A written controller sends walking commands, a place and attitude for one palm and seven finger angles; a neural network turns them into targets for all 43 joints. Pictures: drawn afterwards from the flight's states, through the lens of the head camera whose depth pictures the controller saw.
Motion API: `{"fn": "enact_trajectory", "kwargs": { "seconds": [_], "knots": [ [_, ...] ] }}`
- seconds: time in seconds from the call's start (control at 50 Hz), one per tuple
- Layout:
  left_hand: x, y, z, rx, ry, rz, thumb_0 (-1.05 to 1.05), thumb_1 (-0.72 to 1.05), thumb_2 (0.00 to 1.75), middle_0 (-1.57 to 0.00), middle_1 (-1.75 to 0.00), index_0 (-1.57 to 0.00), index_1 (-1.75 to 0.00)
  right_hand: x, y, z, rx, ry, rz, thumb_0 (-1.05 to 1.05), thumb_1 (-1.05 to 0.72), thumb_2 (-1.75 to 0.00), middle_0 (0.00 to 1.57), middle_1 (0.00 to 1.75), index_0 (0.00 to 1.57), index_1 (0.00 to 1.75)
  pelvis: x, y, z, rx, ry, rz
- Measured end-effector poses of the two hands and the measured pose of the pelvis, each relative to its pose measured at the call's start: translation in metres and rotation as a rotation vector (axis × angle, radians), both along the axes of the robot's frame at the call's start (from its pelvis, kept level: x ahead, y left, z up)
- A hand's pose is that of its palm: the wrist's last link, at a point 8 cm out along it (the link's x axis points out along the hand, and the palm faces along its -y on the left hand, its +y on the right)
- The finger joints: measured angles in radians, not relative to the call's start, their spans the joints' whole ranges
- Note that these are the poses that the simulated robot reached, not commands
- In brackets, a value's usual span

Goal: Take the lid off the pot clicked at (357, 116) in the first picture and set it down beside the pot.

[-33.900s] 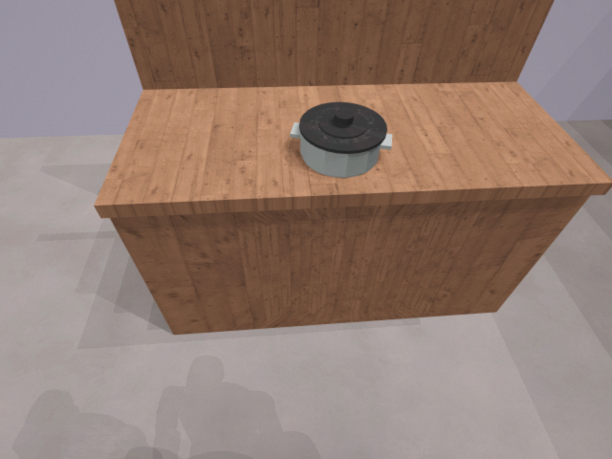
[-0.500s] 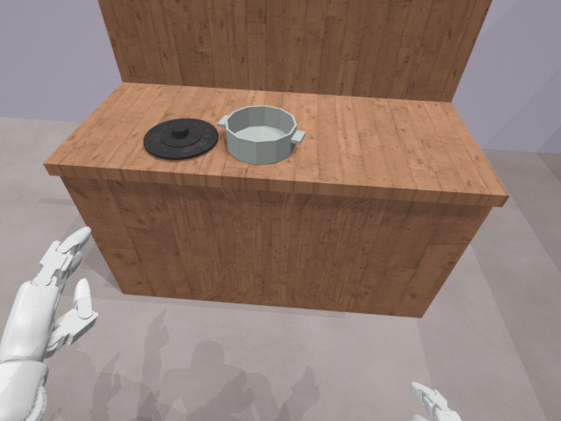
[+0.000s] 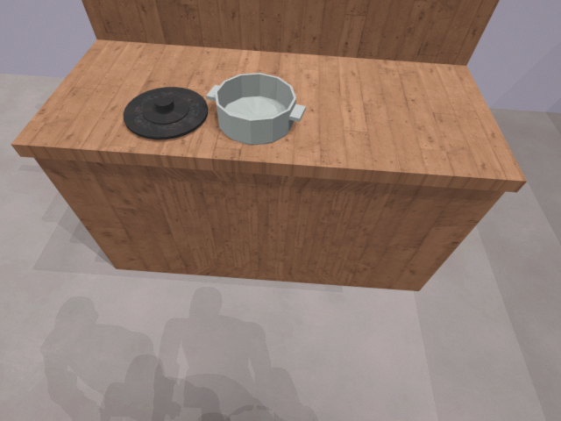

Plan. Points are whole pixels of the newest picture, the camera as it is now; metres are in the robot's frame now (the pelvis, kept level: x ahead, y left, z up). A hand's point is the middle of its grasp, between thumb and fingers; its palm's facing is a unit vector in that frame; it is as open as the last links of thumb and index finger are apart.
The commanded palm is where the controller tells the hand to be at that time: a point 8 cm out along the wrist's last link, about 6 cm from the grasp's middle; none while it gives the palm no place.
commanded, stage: stop stepping back and stand still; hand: left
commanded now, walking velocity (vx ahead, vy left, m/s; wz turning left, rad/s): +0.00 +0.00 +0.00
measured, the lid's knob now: (164, 103) +0.81 +0.32 -0.05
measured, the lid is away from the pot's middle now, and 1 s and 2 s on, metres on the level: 0.23 0.23 0.23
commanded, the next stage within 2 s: let the arm hang, fingers relaxed in 0.48 s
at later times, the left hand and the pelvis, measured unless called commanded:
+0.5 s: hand out of the picture +0.08 +0.17 -0.17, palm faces +0.01 -0.97 -0.22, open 7.3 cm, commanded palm none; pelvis +0.04 -0.01 +0.00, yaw -1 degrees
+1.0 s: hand out of the picture +0.05 +0.17 -0.17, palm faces +0.00 -0.98 -0.20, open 7.3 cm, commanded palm none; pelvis +0.04 +0.00 +0.00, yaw -1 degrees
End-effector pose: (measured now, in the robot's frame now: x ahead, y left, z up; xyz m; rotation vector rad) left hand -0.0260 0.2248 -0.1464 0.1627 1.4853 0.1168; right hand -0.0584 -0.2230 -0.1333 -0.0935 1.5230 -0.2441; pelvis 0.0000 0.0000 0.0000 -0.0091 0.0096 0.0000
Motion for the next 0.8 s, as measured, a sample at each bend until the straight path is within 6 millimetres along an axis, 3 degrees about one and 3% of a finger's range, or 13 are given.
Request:
{"fn": "enact_trajectory", "kwargs": {
  "seconds": [0.14,0.28,0.38,0.52,0.8],
  "knots": [
    [0.045,-0.008,0.004,0.011,-0.079,0.001,0.01,0.91,0.9,-0.2,-0.3,-0.2,-0.3,0.051,0.018,-0.011,0.051,-0.096,0.006,0.01,-0.92,-0.89,0.2,0.3,0.2,0.3,0.016,-0.002,0.003,0.003,-0.013,-0.008],
    [0.083,-0.003,0.008,0.047,-0.16,-0.001,0.02,0.94,0.9,-0.2,-0.3,-0.2,-0.3,0.073,0.004,-0.013,0.033,-0.128,0.001,0.02,-0.95,-0.89,0.2,0.3,0.2,0.3,0.028,-0.006,0.003,0.006,-0.031,-0.011],
    [0.099,-0.006,0.009,0.048,-0.191,-0.006,0.01,0.93,0.9,-0.2,-0.3,-0.2,-0.3,0.083,-0.004,-0.012,0.023,-0.143,0.003,0.01,-0.93,-0.89,0.2,0.3,0.2,0.3,0.033,-0.009,0.003,0.005,-0.034,-0.011],
    [0.102,-0.008,0.008,0.042,-0.184,-0.004,0.01,0.93,0.9,-0.2,-0.3,-0.2,-0.3,0.087,-0.008,-0.01,0.015,-0.134,0.006,0.0,-0.92,-0.89,0.2,0.3,0.2,0.3,0.039,-0.011,0.003,0.002,-0.032,-0.012],
    [0.082,-0.01,0.004,0.025,-0.103,0.007,0.01,0.92,0.9,-0.2,-0.3,-0.2,-0.3,0.077,-0.001,-0.008,0.014,-0.09,-0.008,0.0,-0.91,-0.89,0.2,0.3,0.2,0.3,0.043,-0.009,0.004,0.0,-0.033,-0.019]
  ]
}}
